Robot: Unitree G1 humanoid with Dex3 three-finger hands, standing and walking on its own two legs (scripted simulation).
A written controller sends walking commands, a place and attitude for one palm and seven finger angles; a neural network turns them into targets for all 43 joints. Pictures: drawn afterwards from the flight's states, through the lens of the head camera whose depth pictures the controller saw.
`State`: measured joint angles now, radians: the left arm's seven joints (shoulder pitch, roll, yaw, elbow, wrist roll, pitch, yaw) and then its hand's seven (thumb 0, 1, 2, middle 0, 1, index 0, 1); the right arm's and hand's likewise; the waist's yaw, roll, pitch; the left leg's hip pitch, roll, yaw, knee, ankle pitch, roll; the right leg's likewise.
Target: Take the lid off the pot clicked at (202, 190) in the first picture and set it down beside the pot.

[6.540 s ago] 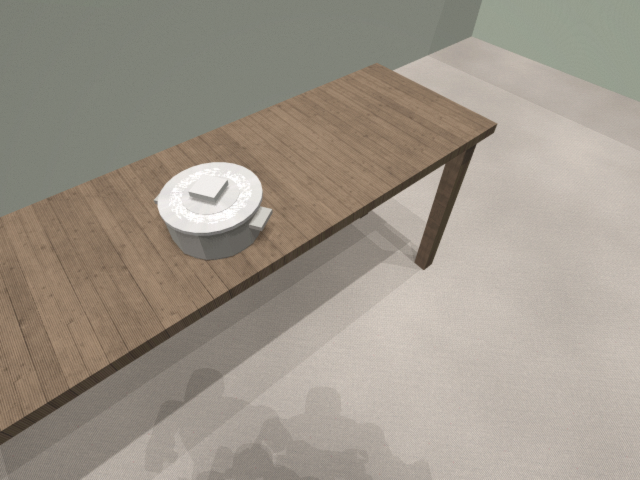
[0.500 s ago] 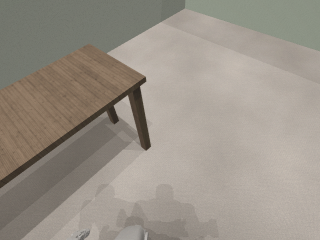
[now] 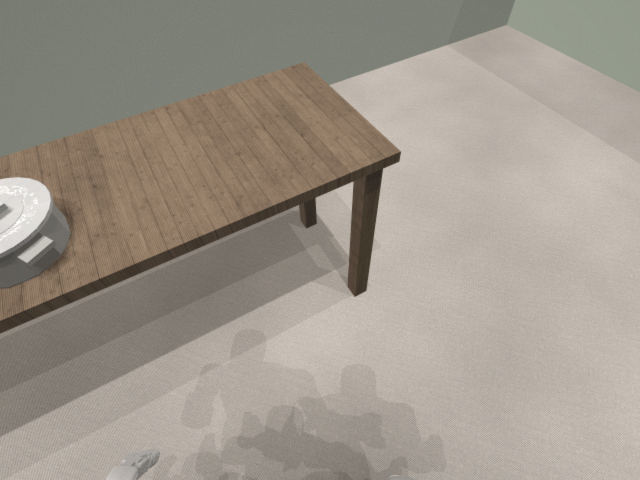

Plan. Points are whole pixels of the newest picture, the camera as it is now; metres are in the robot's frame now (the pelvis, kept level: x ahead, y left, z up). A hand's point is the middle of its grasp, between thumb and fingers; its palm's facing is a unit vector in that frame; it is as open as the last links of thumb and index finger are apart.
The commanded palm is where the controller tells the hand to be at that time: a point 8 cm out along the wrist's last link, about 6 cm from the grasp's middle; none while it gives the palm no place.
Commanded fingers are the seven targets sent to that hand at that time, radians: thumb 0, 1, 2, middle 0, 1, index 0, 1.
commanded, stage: turn to face it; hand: left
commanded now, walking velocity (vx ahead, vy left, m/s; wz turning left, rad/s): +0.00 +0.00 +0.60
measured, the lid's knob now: out of the picture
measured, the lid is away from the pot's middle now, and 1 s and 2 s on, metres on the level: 0.00 0.00 0.00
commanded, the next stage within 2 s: take the last steps up to it in 0.80 s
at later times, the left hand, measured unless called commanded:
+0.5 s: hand out of the picture -0.04 +0.23 -0.18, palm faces +0.33 -0.90 -0.27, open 7.4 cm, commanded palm none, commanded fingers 0.00 0.90 0.90 -0.20 -0.30 -0.20 -0.30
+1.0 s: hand out of the picture -0.03 +0.16 -0.14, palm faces +0.47 -0.84 -0.28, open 7.4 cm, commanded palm none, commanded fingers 0.00 0.90 0.90 -0.20 -0.30 -0.20 -0.30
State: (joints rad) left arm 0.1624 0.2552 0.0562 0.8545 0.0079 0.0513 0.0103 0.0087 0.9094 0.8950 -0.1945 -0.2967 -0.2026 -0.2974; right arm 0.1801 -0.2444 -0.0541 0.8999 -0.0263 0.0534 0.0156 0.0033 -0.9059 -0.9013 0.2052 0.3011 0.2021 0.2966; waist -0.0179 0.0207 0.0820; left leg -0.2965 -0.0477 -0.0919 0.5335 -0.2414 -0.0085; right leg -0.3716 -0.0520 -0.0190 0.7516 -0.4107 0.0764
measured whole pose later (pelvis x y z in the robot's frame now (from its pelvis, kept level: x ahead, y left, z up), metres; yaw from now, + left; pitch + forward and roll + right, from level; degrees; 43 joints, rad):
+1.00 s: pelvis +0.00 -0.04 +0.01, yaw +27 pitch -1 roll +2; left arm 0.23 0.15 0.03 0.93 0.02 0.00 0.02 0.01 0.91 0.89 -0.20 -0.30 -0.21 -0.30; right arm 0.20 -0.23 -0.07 0.99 -0.02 0.07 0.02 0.00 -0.91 -0.90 0.20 0.30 0.20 0.30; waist 0.00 0.05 0.06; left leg -0.45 -0.02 -0.03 1.07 -0.40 -0.04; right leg -0.21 -0.06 -0.12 0.50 -0.28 -0.04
